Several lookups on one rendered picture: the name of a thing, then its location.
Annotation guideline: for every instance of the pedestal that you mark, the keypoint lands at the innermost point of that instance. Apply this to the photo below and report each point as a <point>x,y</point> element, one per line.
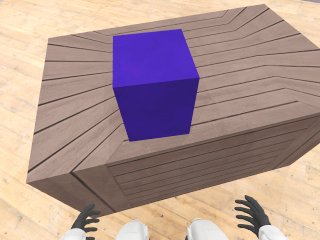
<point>257,109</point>

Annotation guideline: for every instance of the robot thigh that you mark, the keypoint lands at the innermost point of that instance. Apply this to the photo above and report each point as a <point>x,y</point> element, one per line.
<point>205,230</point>
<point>133,231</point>

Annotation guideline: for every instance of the right robot forearm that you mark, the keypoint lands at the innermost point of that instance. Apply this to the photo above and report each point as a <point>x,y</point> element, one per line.
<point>270,232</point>

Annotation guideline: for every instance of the robot right thigh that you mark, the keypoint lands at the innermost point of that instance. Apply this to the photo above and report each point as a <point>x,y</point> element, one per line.
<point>205,230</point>

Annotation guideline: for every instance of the carton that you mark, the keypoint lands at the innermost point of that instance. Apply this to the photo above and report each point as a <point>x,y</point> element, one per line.
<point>155,83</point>

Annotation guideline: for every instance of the robot left thigh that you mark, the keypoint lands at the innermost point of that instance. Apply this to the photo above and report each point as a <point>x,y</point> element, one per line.
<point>133,231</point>

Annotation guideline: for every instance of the left robot hand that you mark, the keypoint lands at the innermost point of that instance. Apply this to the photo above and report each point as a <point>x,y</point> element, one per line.
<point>82,220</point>

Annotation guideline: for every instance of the left robot forearm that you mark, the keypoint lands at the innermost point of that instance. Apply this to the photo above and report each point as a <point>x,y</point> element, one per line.
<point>74,234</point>

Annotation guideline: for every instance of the right robot hand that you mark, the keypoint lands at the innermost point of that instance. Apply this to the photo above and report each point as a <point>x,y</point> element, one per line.
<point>258,217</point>

